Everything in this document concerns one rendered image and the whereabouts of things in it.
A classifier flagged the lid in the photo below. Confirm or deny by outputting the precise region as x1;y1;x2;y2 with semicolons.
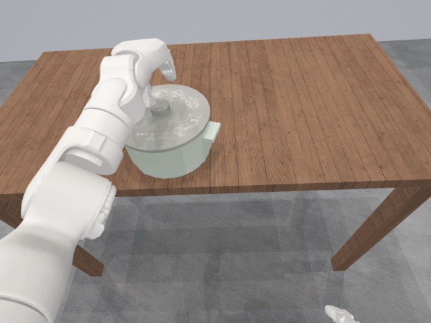
125;84;210;153

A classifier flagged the robot left forearm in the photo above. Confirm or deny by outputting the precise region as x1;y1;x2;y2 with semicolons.
21;48;152;219

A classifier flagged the table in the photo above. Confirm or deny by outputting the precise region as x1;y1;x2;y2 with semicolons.
0;34;431;277

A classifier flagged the knob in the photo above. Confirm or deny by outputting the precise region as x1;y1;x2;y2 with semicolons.
150;99;170;117

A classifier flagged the left robot hand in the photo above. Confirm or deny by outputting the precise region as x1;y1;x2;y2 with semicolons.
111;38;176;108

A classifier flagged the pot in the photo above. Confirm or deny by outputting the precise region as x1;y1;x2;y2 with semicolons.
125;121;221;179

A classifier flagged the robot left upper arm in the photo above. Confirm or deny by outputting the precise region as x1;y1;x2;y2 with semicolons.
0;159;117;323

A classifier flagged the right robot hand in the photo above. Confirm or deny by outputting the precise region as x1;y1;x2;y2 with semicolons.
325;305;360;323

